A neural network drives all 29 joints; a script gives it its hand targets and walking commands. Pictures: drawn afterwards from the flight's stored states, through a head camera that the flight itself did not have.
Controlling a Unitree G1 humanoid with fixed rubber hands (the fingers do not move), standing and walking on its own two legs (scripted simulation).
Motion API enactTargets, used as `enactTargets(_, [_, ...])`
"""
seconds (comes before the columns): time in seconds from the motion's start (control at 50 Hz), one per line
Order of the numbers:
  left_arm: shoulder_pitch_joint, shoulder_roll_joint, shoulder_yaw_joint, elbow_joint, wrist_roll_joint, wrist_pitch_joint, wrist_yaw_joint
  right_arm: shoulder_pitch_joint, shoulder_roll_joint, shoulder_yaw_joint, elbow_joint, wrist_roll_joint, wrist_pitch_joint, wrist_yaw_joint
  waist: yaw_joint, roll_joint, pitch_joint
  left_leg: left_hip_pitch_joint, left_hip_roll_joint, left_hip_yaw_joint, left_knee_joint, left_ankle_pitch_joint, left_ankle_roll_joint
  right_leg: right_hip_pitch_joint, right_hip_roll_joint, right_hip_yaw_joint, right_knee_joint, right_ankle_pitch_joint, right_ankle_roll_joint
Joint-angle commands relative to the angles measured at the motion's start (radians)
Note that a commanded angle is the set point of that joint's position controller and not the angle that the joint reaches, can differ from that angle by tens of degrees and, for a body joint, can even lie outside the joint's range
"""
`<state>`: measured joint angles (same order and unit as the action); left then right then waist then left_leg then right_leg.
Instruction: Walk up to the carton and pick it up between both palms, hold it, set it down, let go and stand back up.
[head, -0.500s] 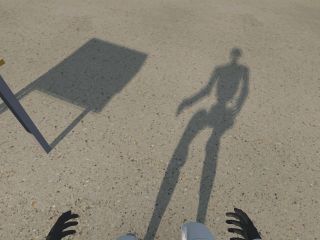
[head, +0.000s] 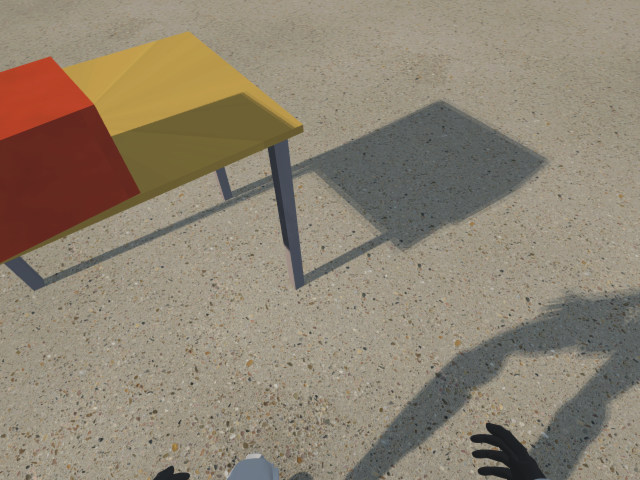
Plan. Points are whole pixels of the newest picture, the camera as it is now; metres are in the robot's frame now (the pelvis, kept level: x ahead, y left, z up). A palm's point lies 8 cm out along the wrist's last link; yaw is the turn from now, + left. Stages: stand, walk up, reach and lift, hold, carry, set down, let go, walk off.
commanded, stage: walk up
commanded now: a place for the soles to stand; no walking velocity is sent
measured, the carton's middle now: (18, 157) +0.65 +0.57 +0.04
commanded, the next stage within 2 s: none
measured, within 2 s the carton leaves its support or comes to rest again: neither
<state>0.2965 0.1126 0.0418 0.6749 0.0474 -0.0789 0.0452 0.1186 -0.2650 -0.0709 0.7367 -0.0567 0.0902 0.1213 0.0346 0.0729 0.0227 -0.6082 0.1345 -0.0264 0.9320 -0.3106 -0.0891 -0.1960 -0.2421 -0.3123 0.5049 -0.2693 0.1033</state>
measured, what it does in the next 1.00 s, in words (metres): steps to the left, turning left: left foot, then right foot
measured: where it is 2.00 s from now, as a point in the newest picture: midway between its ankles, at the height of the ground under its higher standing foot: (236, 475)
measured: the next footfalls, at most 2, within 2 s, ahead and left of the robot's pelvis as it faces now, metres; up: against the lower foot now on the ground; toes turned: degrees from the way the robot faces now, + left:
left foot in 0.08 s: +0.13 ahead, +0.19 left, +0.00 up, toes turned +10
right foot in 0.44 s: +0.33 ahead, +0.05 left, +0.00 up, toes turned +13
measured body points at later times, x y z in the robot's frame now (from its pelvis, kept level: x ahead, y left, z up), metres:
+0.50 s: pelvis +0.16 +0.12 -0.03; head +0.19 +0.10 +0.42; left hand +0.25 +0.34 -0.11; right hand +0.33 -0.07 -0.17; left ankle +0.08 +0.18 -0.70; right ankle +0.29 +0.05 -0.73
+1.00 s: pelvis +0.21 +0.25 -0.02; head +0.21 +0.28 +0.43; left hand +0.13 +0.51 -0.15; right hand +0.47 +0.19 -0.12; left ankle +0.21 +0.38 -0.73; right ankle +0.28 +0.11 -0.67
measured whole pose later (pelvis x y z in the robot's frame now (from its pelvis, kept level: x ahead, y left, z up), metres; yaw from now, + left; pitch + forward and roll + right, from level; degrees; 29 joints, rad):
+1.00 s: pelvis +0.21 +0.25 -0.02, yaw +41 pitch -1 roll +0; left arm 0.26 0.23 0.04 0.76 0.02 0.02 0.00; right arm 0.21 -0.10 -0.03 0.65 -0.03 0.00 -0.03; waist 0.00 -0.05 0.03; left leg -0.45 -0.04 0.00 0.71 -0.25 0.04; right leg -0.42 -0.13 -0.05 1.11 -0.58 0.04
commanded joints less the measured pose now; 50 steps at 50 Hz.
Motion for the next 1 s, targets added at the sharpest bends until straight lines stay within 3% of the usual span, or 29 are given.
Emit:
enactTargets(0.0, [0.005, 0.254, 0.097, -0.092, 0.001, -0.004, -0.008, -0.124, 0.04, 0.012, -0.156, -0.007, -0.062, -0.001, 0.041, -0.293, -0.056, 0.116, -0.071, 0.186, -0.168, -0.072, 0.053, 0.019, -0.165, 0.018, -0.139, 0.006, -0.183])
enactTargets(0.04, [-0.031, 0.258, 0.088, -0.097, 0.002, 0.027, -0.024, -0.002, -0.028, -0.027, -0.124, -0.005, -0.082, -0.014, -0.024, -0.2, -0.069, 0.285, -0.132, 0.226, -0.329, -0.047, 0.085, -0.023, -0.125, -0.053, 0.045, 0.01, -0.141])
enactTargets(0.06, [-0.002, 0.219, 0.067, -0.092, 0.002, 0.038, -0.037, 0.095, -0.072, -0.054, -0.105, -0.005, -0.099, -0.027, -0.078, -0.019, -0.119, 0.437, -0.156, 0.139, -0.428, 0.029, 0.098, -0.074, -0.047, -0.095, 0.29, 0.108, -0.102])
enactTargets(0.08, [0.002, 0.135, 0.04, -0.126, 0.001, 0.036, -0.054, 0.169, -0.181, -0.095, -0.122, -0.01, -0.114, -0.043, -0.106, 0.175, -0.159, 0.621, 0.005, -0.209, -0.457, 0.044, 0.183, -0.334, 0.023, -0.055, 0.571, -0.263, -0.038])
enactTargets(0.1, [-0.146, 0.115, 0.021, -0.212, -0.006, 0.03, -0.062, 0.214, -0.23, -0.116, -0.128, 0.038, -0.111, -0.074, -0.175, 0.232, -0.166, 0.66, 0.104, -0.588, -0.546, 0.07, 0.317, -0.578, 0.145, 0.107, 0.767, -0.471, -0.029])
enactTargets(0.12, [-0.235, 0.111, 0.001, -0.261, 0.0, 0.021, -0.058, 0.214, -0.23, -0.123, -0.137, 0.056, -0.106, -0.106, -0.186, 0.184, -0.215, 0.654, 0.12, -0.603, -0.556, 0.183, 0.35, -0.574, 0.107, 0.226, 0.83, -0.374, -0.065])
enactTargets(0.14, [-0.232, 0.114, 0.0, -0.235, -0.017, 0.01, -0.06, 0.174, -0.177, -0.108, -0.142, 0.047, -0.1, -0.125, -0.171, 0.156, -0.162, 0.626, 0.116, -0.5, -0.523, 0.24, 0.343, -0.593, 0.086, 0.245, 0.831, -0.295, -0.07])
enactTargets(0.16, [-0.173, 0.098, -0.014, -0.197, -0.036, -0.001, -0.057, 0.11, -0.159, -0.103, -0.163, 0.022, -0.098, -0.142, -0.127, 0.145, -0.164, 0.62, 0.12, -0.479, -0.484, 0.288, 0.357, -0.609, 0.077, 0.263, 0.86, -0.265, -0.071])
enactTargets(0.3, [-0.122, 0.071, -0.031, -0.172, -0.02, -0.003, -0.05, 0.057, -0.032, -0.056, -0.159, 0.031, -0.122, -0.147, -0.065, -0.006, -0.101, 0.416, 0.039, -0.391, -0.464, 0.433, 0.381, -0.463, 0.103, 0.276, 0.521, -0.177, -0.085])
enactTargets(0.36, [-0.099, 0.04, -0.041, -0.168, -0.01, -0.01, -0.041, 0.062, -0.025, -0.047, -0.15, 0.037, -0.107, -0.131, -0.052, 0.022, -0.07, 0.281, -0.074, -0.314, -0.427, 0.445, 0.308, -0.215, 0.191, 0.174, 0.244, -0.011, -0.108])
enactTargets(0.38, [-0.026, 0.043, -0.032, -0.162, -0.008, -0.018, -0.032, 0.037, -0.027, -0.043, -0.151, 0.044, -0.101, -0.12, -0.011, 0.006, -0.088, 0.22, -0.124, -0.288, -0.366, 0.428, 0.276, -0.083, 0.194, 0.168, 0.139, 0.137, -0.128])
enactTargets(0.4, [0.052, 0.065, -0.012, -0.146, -0.002, -0.028, -0.024, 0.036, -0.027, -0.032, -0.147, 0.044, -0.096, -0.112, 0.04, 0.008, -0.13, 0.131, -0.171, -0.27, -0.272, 0.332, 0.218, 0.109, 0.147, 0.231, 0.06, 0.193, -0.165])
enactTargets(0.42, [0.172, 0.166, 0.026, -0.132, 0.01, -0.03, -0.006, 0.038, 0.013, -0.014, -0.167, 0.037, -0.098, -0.098, 0.087, -0.176, -0.234, 0.015, -0.219, -0.189, -0.047, 0.135, 0.172, 0.273, -0.063, 0.457, -0.019, 0.037, -0.223])
enactTargets(0.44, [0.193, 0.22, 0.041, -0.148, 0.007, -0.026, 0.012, 0.08, 0.035, -0.013, -0.17, 0.018, -0.09, -0.089, 0.069, -0.319, -0.21, -0.101, -0.319, -0.115, 0.224, -0.337, 0.128, 0.286, -0.287, 0.792, -0.178, -0.125, -0.29])
enactTargets(0.46, [0.118, 0.213, 0.047, -0.163, -0.01, -0.021, 0.03, 0.077, -0.017, -0.025, -0.174, -0.01, -0.07, -0.097, 0.048, -0.284, -0.181, -0.177, -0.276, -0.117, 0.382, -0.348, 0.094, 0.231, -0.33, 0.928, -0.261, -0.303, -0.359])
enactTargets(0.48, [0.056, 0.155, 0.035, -0.168, -0.003, -0.025, 0.044, 0.061, -0.03, -0.021, -0.169, -0.019, -0.06, -0.095, 0.034, -0.185, -0.127, -0.206, -0.218, -0.128, 0.489, -0.273, 0.07, 0.162, -0.313, 0.849, -0.25, -0.405, -0.351])
enactTargets(0.54, [-0.042, 0.095, 0.011, -0.162, 0.001, -0.05, 0.035, 0.087, -0.015, -0.005, -0.124, -0.005, -0.059, -0.076, -0.022, -0.265, -0.029, -0.219, -0.132, -0.125, 0.481, -0.09, 0.016, 0.062, -0.202, 0.494, -0.237, -0.145, -0.261])
enactTargets(0.56, [-0.04, 0.063, 0.001, -0.16, -0.001, -0.065, 0.03, 0.102, -0.011, -0.004, -0.122, -0.005, -0.058, -0.069, -0.037, -0.185, -0.072, -0.172, -0.12, -0.119, 0.472, -0.061, 0.011, 0.031, -0.179, 0.397, -0.229, -0.081, -0.241])
enactTargets(0.68, [-0.067, 0.154, 0.041, -0.097, -0.016, -0.07, 0.006, 0.023, 0.093, 0.049, -0.118, 0.009, -0.08, -0.045, -0.018, -0.286, -0.045, 0.046, -0.046, 0.036, -0.052, 0.04, 0.021, -0.067, -0.123, 0.066, -0.219, 0.113, -0.184])
enactTargets(0.74, [-0.053, 0.194, 0.047, -0.082, -0.03, -0.027, -0.012, 0.033, 0.066, 0.031, -0.135, -0.006, -0.1, -0.055, -0.007, -0.266, -0.063, 0.123, -0.086, 0.091, -0.17, 0.05, 0.053, -0.026, -0.137, 0.043, -0.125, 0.202, -0.178])
enactTargets(0.78, [-0.09, 0.196, 0.039, -0.077, -0.03, 0.011, -0.029, 0.152, 0.037, 0.0, -0.105, -0.014, -0.112, -0.083, -0.07, -0.24, -0.114, 0.318, -0.099, 0.089, -0.306, 0.125, 0.076, -0.07, -0.119, 0.006, 0.024, 0.084, -0.143])
enactTargets(0.8, [-0.043, 0.144, 0.022, -0.059, -0.03, 0.029, -0.039, 0.175, -0.019, -0.017, -0.096, -0.018, -0.12, -0.093, -0.069, -0.088, -0.113, 0.397, -0.119, 0.052, -0.385, 0.169, 0.079, -0.115, -0.05, -0.041, 0.167, 0.057, -0.107])
enactTargets(0.82, [-0.031, 0.09, -0.01, -0.069, -0.026, 0.037, -0.056, 0.237, -0.086, -0.05, -0.111, -0.013, -0.131, -0.114, -0.1, 0.138, -0.143, 0.493, 0.032, -0.195, -0.413, 0.29, 0.129, -0.234, -0.001, -0.028, 0.407, -0.141, -0.061])
enactTargets(0.84, [-0.024, 0.051, -0.023, -0.093, -0.027, 0.051, -0.062, 0.268, -0.118, -0.053, -0.128, 0.01, -0.135, -0.137, -0.109, 0.176, -0.192, 0.495, 0.159, -0.521, -0.531, 0.291, 0.208, -0.339, 0.093, 0.116, 0.559, -0.426, -0.047])
enactTargets(0.86, [-0.073, 0.089, -0.011, -0.109, -0.028, 0.067, -0.06, 0.257, -0.128, -0.058, -0.149, 0.039, -0.126, -0.159, -0.112, 0.085, -0.205, 0.41, 0.16, -0.579, -0.598, 0.125, 0.276, -0.304, 0.106, 0.247, 0.621, -0.419, -0.066])
enactTargets(0.88, [-0.076, 0.09, -0.022, -0.099, -0.034, 0.067, -0.058, 0.207, -0.095, -0.041, -0.162, 0.04, -0.122, -0.167, -0.1, 0.105, -0.131, 0.402, 0.131, -0.489, -0.6, 0.065, 0.28, -0.362, 0.104, 0.271, 0.646, -0.356, -0.071])
enactTargets(0.92, [0.008, 0.09, -0.033, -0.035, -0.035, 0.069, -0.046, 0.137, -0.019, -0.024, -0.184, 0.034, -0.12, -0.169, -0.071, 0.158, -0.151, 0.433, 0.113, -0.415, -0.533, 0.183, 0.286, -0.361, 0.091, 0.303, 0.66, -0.327, -0.072])
enactTargets(0.96, [0.028, 0.116, -0.021, 0.001, -0.027, 0.085, -0.04, 0.114, 0.057, -0.005, -0.205, 0.036, -0.125, -0.174, -0.063, 0.108, -0.109, 0.324, 0.103, -0.382, -0.549, 0.237, 0.273, -0.308, 0.103, 0.31, 0.653, -0.337, -0.071])
enactTargets(0.98, [-0.001, 0.135, -0.017, -0.002, -0.022, 0.093, -0.039, 0.114, 0.061, -0.006, -0.191, 0.033, -0.135, -0.178, -0.056, 0.013, -0.112, 0.337, 0.134, -0.424, -0.547, 0.314, 0.261, -0.302, 0.115, 0.341, 0.658, -0.303, -0.085])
